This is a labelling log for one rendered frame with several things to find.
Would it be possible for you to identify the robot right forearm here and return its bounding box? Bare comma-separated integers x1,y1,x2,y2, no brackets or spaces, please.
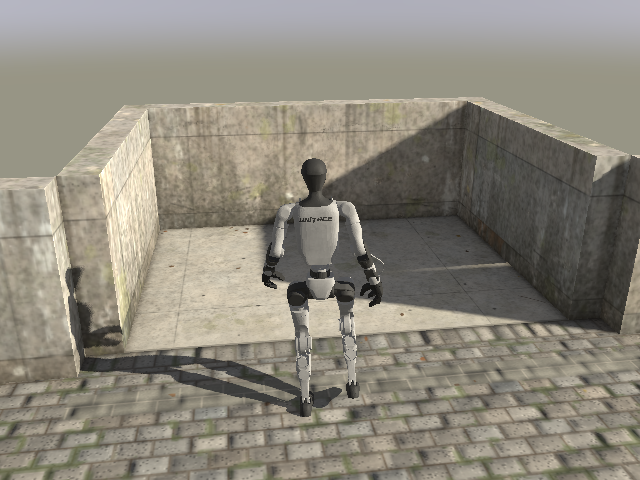
357,241,380,285

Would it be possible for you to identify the left robot upper arm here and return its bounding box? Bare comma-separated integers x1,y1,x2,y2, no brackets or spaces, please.
269,203,295,258

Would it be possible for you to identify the robot left hand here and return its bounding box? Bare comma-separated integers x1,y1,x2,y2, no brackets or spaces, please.
262,271,285,289

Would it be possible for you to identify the robot left forearm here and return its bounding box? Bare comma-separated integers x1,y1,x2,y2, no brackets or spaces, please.
263,242,280,276

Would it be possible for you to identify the right robot upper arm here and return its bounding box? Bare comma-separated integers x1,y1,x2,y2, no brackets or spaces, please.
336,201,366,257

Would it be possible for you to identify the right robot foot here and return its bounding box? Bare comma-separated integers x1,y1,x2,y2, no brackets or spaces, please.
346,380,360,399

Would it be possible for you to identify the left robot shin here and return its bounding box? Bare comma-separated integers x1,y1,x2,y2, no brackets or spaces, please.
295,336,311,403

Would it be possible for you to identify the robot right hand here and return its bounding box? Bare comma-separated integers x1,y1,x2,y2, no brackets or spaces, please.
360,281,383,307

